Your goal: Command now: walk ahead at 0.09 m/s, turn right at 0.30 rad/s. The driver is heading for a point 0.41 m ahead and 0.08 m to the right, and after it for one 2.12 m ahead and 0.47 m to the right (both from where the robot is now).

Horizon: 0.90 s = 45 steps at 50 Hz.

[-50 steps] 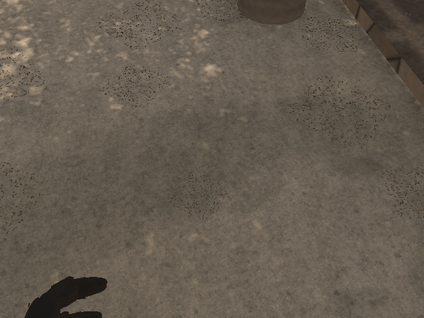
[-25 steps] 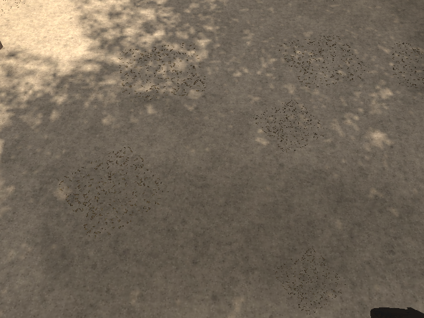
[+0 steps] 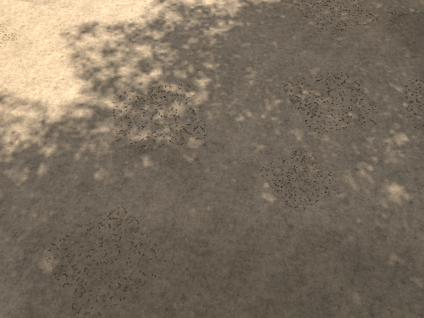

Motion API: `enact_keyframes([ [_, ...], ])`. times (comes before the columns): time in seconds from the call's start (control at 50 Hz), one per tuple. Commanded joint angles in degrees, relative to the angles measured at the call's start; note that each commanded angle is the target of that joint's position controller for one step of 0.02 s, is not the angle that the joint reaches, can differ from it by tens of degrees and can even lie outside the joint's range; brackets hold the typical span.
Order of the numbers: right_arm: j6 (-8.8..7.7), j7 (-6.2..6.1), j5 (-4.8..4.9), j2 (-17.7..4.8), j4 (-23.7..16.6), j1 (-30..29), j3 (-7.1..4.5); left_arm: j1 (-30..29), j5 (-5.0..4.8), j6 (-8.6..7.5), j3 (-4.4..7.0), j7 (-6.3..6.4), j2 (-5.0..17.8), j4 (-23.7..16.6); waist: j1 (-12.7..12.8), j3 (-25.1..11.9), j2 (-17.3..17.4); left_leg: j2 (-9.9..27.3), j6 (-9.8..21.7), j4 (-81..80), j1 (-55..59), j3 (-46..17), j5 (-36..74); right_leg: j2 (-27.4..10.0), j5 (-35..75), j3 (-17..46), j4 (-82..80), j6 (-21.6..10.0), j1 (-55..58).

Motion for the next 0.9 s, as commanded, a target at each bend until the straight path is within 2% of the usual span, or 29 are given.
enact_keyframes([
  [0.02,0.99,-1.46,1.17,-9.59,-2.15,0.05,-2.79,2.98,0.39,-0.84,3.23,-0.40,9.41,-4.15,2.48,-4.48,5.12,15.27,3.17,11.93,2.41,-3.36,46.60,1.53,5.62,-0.36,-6.99,-3.51,6.97],
  [0.04,0.72,-1.81,-0.13,-9.06,-3.43,1.44,-2.63,6.45,0.67,-0.79,4.41,0.14,13.61,-4.26,2.49,-9.30,-1.84,9.66,-0.62,24.21,-3.80,-0.19,35.67,-4.24,29.04,9.09,-6.54,-7.57,17.36],
  [0.06,0.36,-1.47,-1.17,-6.26,-4.95,3.57,-1.72,8.18,1.30,-0.28,4.99,0.72,16.59,-4.81,1.43,-13.86,-12.32,-0.70,-5.49,42.78,-21.85,1.19,-2.91,-16.48,43.44,27.62,-8.35,-19.25,31.42],
  [0.08,0.27,-0.60,-0.92,-6.97,-4.59,2.30,-1.50,9.20,1.09,0.19,3.65,1.16,11.61,-5.15,3.29,-19.33,-10.30,-1.08,-5.98,50.83,-27.05,-6.97,-19.18,-18.33,36.39,33.80,-11.11,-21.97,35.08],
  [0.1,0.61,-0.19,0.52,-7.89,-4.85,0.99,-1.82,5.96,0.49,0.48,3.34,1.41,10.39,-6.34,2.87,-16.03,-5.80,1.76,-6.00,53.98,-29.49,-9.23,-17.13,-16.38,27.10,29.61,-11.48,-19.77,32.05],
  [0.12,1.16,-0.31,0.76,-7.65,-4.84,-0.99,-1.86,3.38,-0.17,1.08,3.17,1.75,9.27,-7.19,2.41,-12.67,-0.83,3.49,-6.18,52.41,-30.56,-8.55,-14.13,-13.71,18.76,25.62,-12.46,-16.97,27.78],
  [0.14,1.77,-0.65,0.45,-7.64,-5.06,-2.25,-2.05,1.32,-0.74,1.79,2.99,2.07,8.88,-7.71,1.65,-8.86,1.46,5.02,-6.49,47.33,-30.37,-8.06,-11.80,-12.20,12.05,23.34,-14.07,-15.07,22.27],
  [0.18,2.48,-1.05,0.51,-6.34,-5.37,-2.69,-1.95,-0.51,-0.30,3.06,3.28,2.64,9.39,-8.46,0.24,-6.35,-2.38,4.67,-7.19,35.90,-25.14,-6.02,-8.36,-7.40,2.58,20.58,-16.40,-12.43,15.69],
  [0.22,2.25,-1.23,0.69,-5.52,-4.72,-1.56,-1.82,0.34,0.18,3.80,4.01,3.27,10.65,-8.98,0.65,-7.62,-5.14,3.49,-8.18,29.50,-21.82,-5.49,-7.07,-6.39,1.84,20.30,-16.60,-12.59,15.18],
  [0.34,1.12,-0.59,0.85,-6.39,-4.42,-1.62,-2.27,-0.54,-0.36,5.11,4.79,3.99,11.56,-10.34,1.74,-8.63,-6.54,3.13,-7.91,17.47,-16.07,-6.44,-1.05,-5.70,-6.95,24.68,-16.23,-11.19,13.45],
  [0.4,0.05,0.10,0.95,-6.54,-3.36,1.66,-2.82,-2.01,-1.04,6.02,4.70,4.21,11.08,-10.96,-0.25,-7.58,-6.58,3.09,-5.73,4.56,-9.35,-4.90,5.34,-3.47,-9.36,25.43,-13.52,-8.62,11.06],
  [0.42,-0.09,0.00,0.52,-8.48,-3.07,3.24,-3.51,-0.96,-1.13,6.16,4.35,4.29,9.88,-10.96,-0.46,-7.48,-4.49,7.16,-3.95,0.13,-4.72,-7.46,6.72,-1.11,-13.36,23.75,-10.36,-6.30,7.65],
  [0.44,0.21,-0.40,-0.85,-13.48,-3.56,3.73,-4.60,-0.13,-0.77,6.06,3.58,4.08,7.02,-11.75,0.77,-6.56,6.86,19.37,1.43,-4.62,-0.87,-19.94,5.09,4.79,-22.80,16.15,0.95,-2.91,-0.83],
  [0.46,0.38,-0.31,-2.71,-15.06,-4.01,1.47,-4.99,-0.68,-0.87,5.29,4.13,3.81,8.20,-13.15,1.64,-3.91,20.28,27.77,9.14,-8.47,-5.84,-32.06,11.26,10.22,-30.52,7.55,14.94,-0.24,-6.76],
  [0.48,-0.03,-0.59,-2.72,-11.60,-6.09,-2.31,-3.95,1.38,-0.25,4.91,5.30,3.65,11.84,-11.63,2.38,-3.46,15.16,27.98,10.44,-7.39,-7.00,-29.68,14.69,6.84,-28.55,9.60,25.30,1.28,-6.23],
  [0.5,-0.14,-0.95,-1.74,-9.06,-6.81,-4.95,-3.33,3.10,-0.63,5.21,5.86,3.55,12.55,-9.86,3.52,-3.25,11.13,24.59,7.96,-5.61,-7.00,-23.31,16.62,6.55,-25.22,8.95,29.40,2.02,-6.06],
  [0.52,-0.11,-1.17,-0.69,-8.12,-7.18,-6.10,-3.05,4.50,-0.55,5.83,5.70,3.83,11.22,-8.52,3.76,-3.06,9.37,21.52,5.88,-4.33,-5.45,-18.71,17.19,6.12,-22.41,8.11,32.34,3.13,-6.78],
  [0.54,-0.05,-1.36,-0.01,-7.65,-7.09,-5.81,-2.79,4.61,-0.50,6.31,5.38,3.88,10.04,-8.38,2.98,-2.57,9.37,20.95,5.79,-3.66,-4.17,-16.34,19.96,5.66,-20.52,7.73,35.22,4.14,-8.30],
  [0.58,0.52,-1.75,-0.15,-7.89,-6.66,-3.65,-2.70,2.26,-1.17,6.56,4.59,3.53,8.08,-9.70,1.46,-2.02,10.23,19.32,6.47,-3.68,-2.74,-11.52,23.59,4.72,-18.33,4.80,34.10,5.56,-8.84],
  [0.64,1.09,-2.32,0.10,-9.93,-5.45,2.67,-3.51,-3.73,-1.52,6.21,3.64,2.79,7.05,-12.77,-3.29,-3.05,12.76,21.12,7.27,-7.69,4.34,-12.70,4.37,1.73,-16.14,2.17,25.37,6.24,-11.92],
  [0.68,0.79,-2.01,0.52,-11.39,-5.03,4.02,-3.95,-4.96,-1.06,5.63,2.91,2.19,5.96,-13.71,-4.10,-3.03,12.92,21.95,7.41,-9.33,3.66,-13.27,-2.29,0.97,-18.08,1.25,19.10,5.37,-8.32],
  [0.72,0.27,-1.21,0.94,-12.31,-4.84,3.57,-4.22,-4.68,-0.85,4.86,2.25,1.69,4.99,-13.64,-3.66,-2.04,12.91,21.96,7.22,-10.62,0.01,-11.60,-4.53,1.00,-19.99,-0.71,12.02,3.47,-2.04],
  [0.76,-0.33,-0.15,1.47,-12.58,-4.23,3.46,-4.29,-3.32,-0.88,4.09,2.15,1.28,5.37,-12.55,-3.00,-0.46,12.89,21.49,7.23,-11.13,-4.15,-9.60,-3.79,1.88,-19.81,-2.89,4.99,1.27,5.09],
  [0.8,-0.68,0.90,2.39,-12.65,-3.30,2.99,-4.16,-0.10,-0.99,3.36,2.20,0.95,5.26,-10.79,-0.58,0.18,11.56,21.04,6.80,-9.20,-7.09,-8.12,-3.04,2.80,-13.58,-4.26,-5.01,-1.04,13.01],
  [0.82,-0.76,1.29,2.72,-11.94,-2.87,2.64,-3.87,3.12,-0.99,3.12,2.28,0.89,5.11,-9.10,1.33,-0.12,10.47,20.25,6.00,-6.47,-10.11,-6.82,-2.12,3.81,-10.00,-5.21,-10.36,-2.15,19.56],
  [0.84,-1.08,1.68,2.50,-9.37,-2.23,3.15,-2.89,7.52,-1.15,3.00,2.75,1.25,6.00,-7.42,3.48,-1.89,8.61,18.52,4.09,-1.78,-15.71,-5.45,-0.44,3.48,-9.71,-3.39,-12.03,-3.11,29.39],
  [0.86,-1.62,2.35,1.35,-4.72,-2.91,1.22,-1.16,14.21,-1.00,2.83,3.48,1.84,8.43,-6.15,6.60,-5.47,1.61,13.96,0.10,11.83,-23.90,-0.66,-2.52,-4.89,-10.27,7.63,-14.22,-5.03,40.21],
  [0.88,-2.89,2.76,0.60,-2.62,-6.69,-0.63,-0.40,16.51,-0.49,2.82,5.13,2.15,16.56,-6.79,6.57,-6.69,-13.17,7.24,-3.78,28.61,-40.12,4.15,-13.16,-18.68,-13.55,27.59,-17.33,-12.65,46.19],
  [0.9,-3.40,2.39,2.06,-8.25,-6.93,-3.30,-1.98,17.14,0.08,1.76,4.91,2.00,14.37,-6.42,8.85,-4.06,-7.78,9.51,-4.00,39.65,-45.26,-1.73,-16.06,-22.06,-19.85,32.27,-20.54,-17.62,40.70],
])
